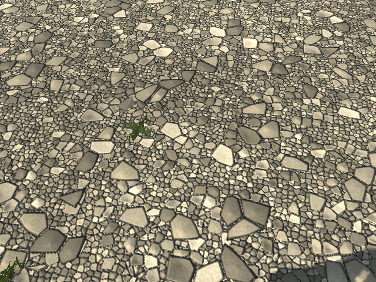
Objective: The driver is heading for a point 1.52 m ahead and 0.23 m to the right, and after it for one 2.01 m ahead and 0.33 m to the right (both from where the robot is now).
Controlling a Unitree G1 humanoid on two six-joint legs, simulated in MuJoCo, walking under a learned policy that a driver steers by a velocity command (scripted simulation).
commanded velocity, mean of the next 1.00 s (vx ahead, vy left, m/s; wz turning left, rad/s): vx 0.00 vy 0.00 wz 0.01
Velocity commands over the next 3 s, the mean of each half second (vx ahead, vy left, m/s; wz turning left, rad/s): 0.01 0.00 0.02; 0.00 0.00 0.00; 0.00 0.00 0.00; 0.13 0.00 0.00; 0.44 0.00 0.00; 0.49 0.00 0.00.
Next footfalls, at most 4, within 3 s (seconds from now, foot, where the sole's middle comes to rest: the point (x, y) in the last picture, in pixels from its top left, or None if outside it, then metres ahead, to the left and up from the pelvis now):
2.44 right None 0.49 -0.12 -0.77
2.98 left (173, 206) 0.80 0.12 -0.77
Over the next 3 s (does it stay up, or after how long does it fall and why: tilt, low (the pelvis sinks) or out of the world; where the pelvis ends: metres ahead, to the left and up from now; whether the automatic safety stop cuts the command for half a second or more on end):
stays up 0.63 0.01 -0.01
